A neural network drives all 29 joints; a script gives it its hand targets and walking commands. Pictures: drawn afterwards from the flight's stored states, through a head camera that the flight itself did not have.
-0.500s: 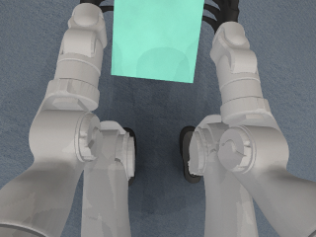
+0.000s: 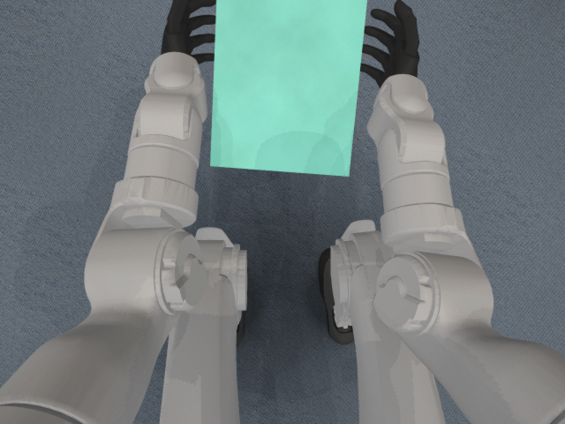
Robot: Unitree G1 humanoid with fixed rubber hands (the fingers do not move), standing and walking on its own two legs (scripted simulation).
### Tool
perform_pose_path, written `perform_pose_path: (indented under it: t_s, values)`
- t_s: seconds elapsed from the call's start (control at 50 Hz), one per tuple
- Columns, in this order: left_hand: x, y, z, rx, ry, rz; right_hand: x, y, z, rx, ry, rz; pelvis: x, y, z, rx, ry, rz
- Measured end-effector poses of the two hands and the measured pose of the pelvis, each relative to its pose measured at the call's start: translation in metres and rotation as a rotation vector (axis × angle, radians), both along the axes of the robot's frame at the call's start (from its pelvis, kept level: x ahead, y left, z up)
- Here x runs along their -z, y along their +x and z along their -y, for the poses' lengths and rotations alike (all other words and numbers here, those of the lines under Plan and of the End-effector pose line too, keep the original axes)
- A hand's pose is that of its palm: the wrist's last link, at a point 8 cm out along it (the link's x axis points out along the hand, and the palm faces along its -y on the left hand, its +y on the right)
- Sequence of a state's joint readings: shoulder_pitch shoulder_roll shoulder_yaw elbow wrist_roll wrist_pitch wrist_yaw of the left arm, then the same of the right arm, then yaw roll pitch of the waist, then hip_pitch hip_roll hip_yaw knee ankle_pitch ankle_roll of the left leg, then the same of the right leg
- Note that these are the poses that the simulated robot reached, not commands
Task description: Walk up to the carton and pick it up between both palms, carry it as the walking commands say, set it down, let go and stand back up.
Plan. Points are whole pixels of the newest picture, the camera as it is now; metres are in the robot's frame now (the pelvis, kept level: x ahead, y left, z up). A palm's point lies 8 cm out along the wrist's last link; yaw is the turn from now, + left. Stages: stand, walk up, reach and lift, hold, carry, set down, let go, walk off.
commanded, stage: reach and lift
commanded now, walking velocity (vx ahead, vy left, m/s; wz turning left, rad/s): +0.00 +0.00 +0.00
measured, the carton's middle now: (287, 81) +0.53 +0.00 -0.18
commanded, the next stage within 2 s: none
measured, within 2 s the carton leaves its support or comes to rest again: neither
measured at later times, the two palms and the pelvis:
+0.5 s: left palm (162, 44) +0.51 +0.13 -0.02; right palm (427, 67) +0.48 -0.13 -0.01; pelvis +0.00 +0.00 +0.05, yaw +0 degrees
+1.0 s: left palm (135, 20) +0.49 +0.12 +0.05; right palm (474, 54) +0.46 -0.13 +0.06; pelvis +0.01 +0.01 +0.10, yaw +0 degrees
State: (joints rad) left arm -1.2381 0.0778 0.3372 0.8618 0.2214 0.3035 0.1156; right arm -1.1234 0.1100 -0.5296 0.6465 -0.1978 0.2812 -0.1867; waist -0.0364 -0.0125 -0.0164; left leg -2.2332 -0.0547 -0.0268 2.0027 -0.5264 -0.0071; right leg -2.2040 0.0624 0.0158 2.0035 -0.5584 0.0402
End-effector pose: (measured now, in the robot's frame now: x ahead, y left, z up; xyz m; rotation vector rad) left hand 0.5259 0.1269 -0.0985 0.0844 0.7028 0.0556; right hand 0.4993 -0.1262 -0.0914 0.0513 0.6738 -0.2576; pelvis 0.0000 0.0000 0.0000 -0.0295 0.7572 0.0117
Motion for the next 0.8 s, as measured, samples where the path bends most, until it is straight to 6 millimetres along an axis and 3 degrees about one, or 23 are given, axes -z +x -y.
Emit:
perform_pose_path:
  t_s: [0.8]
  values:
    - [-0.122,-0.028,0.002,-0.026,-0.013,0.010,-0.122,-0.027,0.000,0.006,-0.010,0.009,-0.081,0.002,-0.006,-0.003,-0.001,0.042]
